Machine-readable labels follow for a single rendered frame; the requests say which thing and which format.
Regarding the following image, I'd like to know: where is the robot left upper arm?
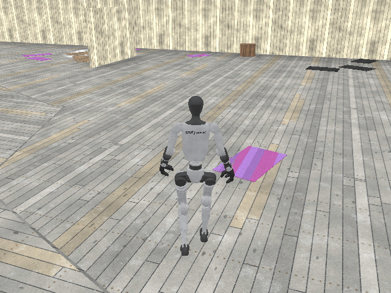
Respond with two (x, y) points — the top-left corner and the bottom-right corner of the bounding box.
(166, 123), (183, 156)

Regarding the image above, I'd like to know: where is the right robot forearm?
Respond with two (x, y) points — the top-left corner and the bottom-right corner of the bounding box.
(220, 147), (233, 172)

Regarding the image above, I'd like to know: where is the left robot forearm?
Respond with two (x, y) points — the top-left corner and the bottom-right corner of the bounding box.
(160, 146), (172, 167)

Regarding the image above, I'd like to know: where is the robot right upper arm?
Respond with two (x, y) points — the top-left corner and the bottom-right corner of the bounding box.
(208, 123), (226, 156)

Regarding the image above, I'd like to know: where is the robot left shin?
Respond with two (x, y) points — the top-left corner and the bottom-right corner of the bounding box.
(178, 204), (188, 248)

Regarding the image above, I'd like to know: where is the left robot hand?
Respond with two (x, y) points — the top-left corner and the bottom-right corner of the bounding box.
(159, 165), (174, 176)

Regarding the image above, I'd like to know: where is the right robot hand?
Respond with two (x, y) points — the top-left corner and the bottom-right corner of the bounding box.
(221, 169), (235, 183)

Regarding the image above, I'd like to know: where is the left robot thigh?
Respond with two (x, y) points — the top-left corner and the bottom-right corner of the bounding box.
(175, 171), (188, 215)

